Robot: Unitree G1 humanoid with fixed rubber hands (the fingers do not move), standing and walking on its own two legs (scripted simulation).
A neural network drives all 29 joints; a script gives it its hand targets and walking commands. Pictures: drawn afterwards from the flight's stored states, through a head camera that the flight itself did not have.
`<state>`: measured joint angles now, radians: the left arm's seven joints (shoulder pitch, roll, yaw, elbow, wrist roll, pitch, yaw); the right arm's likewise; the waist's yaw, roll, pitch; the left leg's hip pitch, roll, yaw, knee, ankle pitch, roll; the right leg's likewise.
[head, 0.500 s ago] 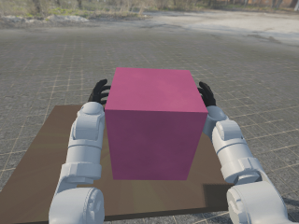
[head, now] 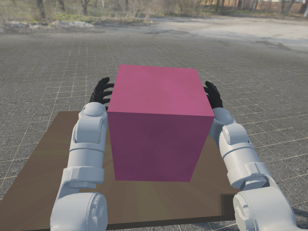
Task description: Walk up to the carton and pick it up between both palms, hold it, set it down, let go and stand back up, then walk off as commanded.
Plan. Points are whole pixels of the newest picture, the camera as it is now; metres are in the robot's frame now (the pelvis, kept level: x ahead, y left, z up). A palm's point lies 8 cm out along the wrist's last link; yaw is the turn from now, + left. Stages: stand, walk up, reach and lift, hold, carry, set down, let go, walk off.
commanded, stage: set down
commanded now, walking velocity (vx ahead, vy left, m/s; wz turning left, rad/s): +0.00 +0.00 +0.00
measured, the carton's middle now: (155, 124) +0.37 +0.00 +0.18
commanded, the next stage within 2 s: none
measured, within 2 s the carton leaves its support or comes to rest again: neither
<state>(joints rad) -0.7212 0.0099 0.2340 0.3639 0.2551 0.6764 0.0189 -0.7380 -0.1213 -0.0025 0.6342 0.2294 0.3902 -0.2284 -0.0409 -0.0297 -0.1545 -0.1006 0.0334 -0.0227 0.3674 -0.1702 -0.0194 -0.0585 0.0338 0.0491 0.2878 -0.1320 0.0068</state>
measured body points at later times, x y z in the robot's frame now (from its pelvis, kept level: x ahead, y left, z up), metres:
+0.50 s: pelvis +0.02 -0.01 +0.00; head -0.02 +0.00 +0.45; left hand +0.40 +0.18 +0.20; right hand +0.43 -0.13 +0.20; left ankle +0.03 +0.13 -0.75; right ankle +0.02 -0.12 -0.75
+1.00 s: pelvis +0.01 -0.01 +0.00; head -0.04 +0.01 +0.45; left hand +0.37 +0.18 +0.18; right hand +0.42 -0.12 +0.18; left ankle +0.03 +0.13 -0.75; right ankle +0.02 -0.12 -0.75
